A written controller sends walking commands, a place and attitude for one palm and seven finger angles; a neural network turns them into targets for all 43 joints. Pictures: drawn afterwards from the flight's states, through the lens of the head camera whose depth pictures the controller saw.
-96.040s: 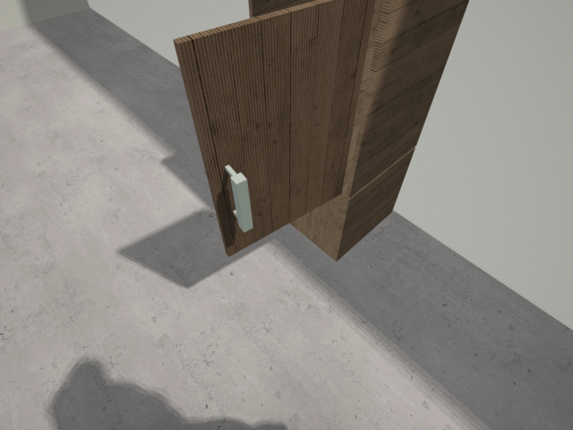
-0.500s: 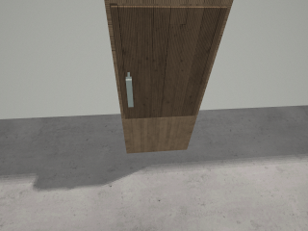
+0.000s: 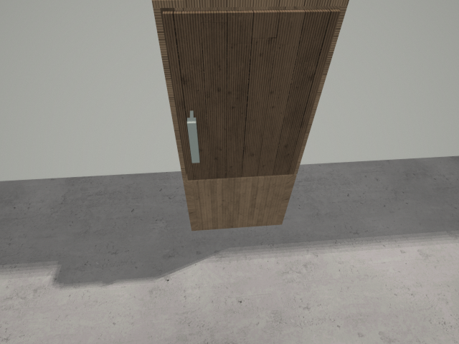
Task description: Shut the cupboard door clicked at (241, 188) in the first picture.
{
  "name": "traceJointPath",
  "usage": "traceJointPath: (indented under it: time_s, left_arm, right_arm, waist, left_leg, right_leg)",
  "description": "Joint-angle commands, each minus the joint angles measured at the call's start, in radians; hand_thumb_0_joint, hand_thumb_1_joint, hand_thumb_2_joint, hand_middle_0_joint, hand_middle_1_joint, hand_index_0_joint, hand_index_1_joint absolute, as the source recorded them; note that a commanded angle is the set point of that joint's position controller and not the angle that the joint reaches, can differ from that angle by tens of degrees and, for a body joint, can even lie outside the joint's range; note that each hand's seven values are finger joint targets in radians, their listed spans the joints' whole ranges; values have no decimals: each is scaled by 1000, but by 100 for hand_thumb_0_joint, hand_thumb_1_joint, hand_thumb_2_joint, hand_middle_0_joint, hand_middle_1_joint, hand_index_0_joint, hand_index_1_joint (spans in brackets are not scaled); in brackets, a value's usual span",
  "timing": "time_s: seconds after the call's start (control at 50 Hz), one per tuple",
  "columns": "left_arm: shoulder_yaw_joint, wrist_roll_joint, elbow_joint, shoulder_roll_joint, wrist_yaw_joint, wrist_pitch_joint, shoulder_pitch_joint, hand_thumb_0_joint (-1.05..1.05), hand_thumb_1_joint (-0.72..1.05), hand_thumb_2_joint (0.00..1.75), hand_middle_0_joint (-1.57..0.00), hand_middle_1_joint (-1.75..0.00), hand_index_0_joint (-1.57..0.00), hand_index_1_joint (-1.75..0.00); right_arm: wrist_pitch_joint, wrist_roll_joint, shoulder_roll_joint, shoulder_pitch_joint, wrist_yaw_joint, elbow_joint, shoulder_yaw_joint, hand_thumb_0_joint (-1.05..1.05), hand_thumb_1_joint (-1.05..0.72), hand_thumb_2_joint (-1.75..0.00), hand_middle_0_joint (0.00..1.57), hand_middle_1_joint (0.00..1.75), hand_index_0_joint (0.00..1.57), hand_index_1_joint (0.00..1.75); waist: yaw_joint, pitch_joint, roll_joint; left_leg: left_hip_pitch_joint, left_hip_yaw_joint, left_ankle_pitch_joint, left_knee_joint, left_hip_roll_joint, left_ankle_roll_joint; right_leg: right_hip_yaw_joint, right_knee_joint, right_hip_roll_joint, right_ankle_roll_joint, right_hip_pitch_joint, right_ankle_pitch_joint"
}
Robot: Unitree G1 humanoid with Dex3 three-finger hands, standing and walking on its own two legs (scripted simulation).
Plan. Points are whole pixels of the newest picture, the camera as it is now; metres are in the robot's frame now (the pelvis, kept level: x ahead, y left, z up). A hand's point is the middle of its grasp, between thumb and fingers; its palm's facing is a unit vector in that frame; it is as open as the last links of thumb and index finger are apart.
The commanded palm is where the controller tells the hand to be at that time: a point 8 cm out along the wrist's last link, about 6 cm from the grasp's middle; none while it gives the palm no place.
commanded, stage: stand and wait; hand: left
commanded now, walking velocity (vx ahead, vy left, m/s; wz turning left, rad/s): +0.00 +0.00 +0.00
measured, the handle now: (193, 137) +0.71 +0.15 -0.11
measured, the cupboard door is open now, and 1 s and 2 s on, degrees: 0 0 0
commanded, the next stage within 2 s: none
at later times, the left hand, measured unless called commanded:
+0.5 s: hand out of the picture +0.00 +0.17 -0.18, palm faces +0.03 -0.98 -0.20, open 7.3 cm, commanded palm none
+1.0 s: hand out of the picture +0.00 +0.15 -0.18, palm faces +0.05 -0.98 -0.19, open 7.3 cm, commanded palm none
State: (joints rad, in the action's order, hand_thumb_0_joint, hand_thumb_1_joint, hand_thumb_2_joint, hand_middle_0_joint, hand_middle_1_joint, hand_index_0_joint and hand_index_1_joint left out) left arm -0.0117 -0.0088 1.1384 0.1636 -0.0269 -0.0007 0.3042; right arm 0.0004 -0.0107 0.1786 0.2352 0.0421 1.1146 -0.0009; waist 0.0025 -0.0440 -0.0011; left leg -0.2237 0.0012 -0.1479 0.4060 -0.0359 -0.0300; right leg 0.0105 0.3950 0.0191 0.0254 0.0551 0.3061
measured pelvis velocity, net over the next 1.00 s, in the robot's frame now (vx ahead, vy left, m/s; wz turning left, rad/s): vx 0.03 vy -0.02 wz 0.00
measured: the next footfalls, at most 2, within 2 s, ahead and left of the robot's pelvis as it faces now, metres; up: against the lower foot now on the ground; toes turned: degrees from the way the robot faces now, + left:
none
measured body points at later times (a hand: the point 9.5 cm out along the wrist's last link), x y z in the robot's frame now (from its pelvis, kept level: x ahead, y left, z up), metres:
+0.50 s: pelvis +0.02 -0.01 +0.00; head +0.03 -0.01 +0.45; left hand +0.00 +0.22 -0.16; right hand +0.02 -0.24 -0.16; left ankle +0.05 +0.10 -0.74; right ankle -0.06 -0.10 -0.74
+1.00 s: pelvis +0.03 -0.02 +0.00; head +0.04 -0.02 +0.45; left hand +0.00 +0.20 -0.16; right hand +0.04 -0.25 -0.16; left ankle +0.05 +0.10 -0.74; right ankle -0.06 -0.10 -0.74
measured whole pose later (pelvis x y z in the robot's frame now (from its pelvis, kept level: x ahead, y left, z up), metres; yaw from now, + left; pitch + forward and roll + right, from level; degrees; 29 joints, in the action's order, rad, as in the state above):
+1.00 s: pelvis +0.03 -0.02 +0.00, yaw +0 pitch -2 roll +1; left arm -0.01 0.00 1.14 0.14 -0.04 0.00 0.32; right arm 0.00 -0.01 0.16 0.24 0.05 1.13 -0.01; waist 0.00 -0.05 -0.01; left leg -0.19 0.01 -0.20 0.41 -0.02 0.00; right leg 0.01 0.36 0.04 0.05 0.00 0.33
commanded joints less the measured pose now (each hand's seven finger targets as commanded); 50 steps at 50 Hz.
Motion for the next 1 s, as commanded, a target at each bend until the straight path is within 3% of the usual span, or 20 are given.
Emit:
traceJointPath:
  time_s: [0.0,0.34,0.9,0.98]
  left_arm:
    - [-17,-2,-20,112,-9,12,74,0,90,90,-20,-30,-20,-30]
    - [-19,0,-25,124,-11,15,69,0,90,90,-20,-30,-20,-30]
    - [-17,2,-16,92,-19,14,111,0,90,90,-20,-30,-20,-30]
    - [-16,2,-16,86,-20,12,115,0,90,90,-20,-30,-20,-30]
  right_arm:
    - [9,-4,114,46,3,-22,14,0,-90,-90,20,30,20,30]
    - [10,-1,123,36,4,-17,12,0,-90,-90,20,30,20,30]
    - [10,-1,87,61,11,-5,7,0,-90,-90,20,30,20,30]
    - [6,-1,80,66,12,-4,6,0,-90,-90,20,30,20,30]
  waist:
    - [1,-39,4]
    - [-3,-10,-11]
    - [-2,-14,-18]
    - [-2,-41,-18]
  left_leg:
    - [86,113,114,-57,118,-18]
    - [111,100,175,-37,119,-14]
    - [116,79,221,-12,115,-14]
    - [106,77,206,-12,115,-12]
  right_leg:
    - [-90,-108,-108,25,129,-122]
    - [-89,-114,-114,24,89,-208]
    - [-84,-97,-117,18,59,-338]
    - [-81,-101,-114,17,69,-327]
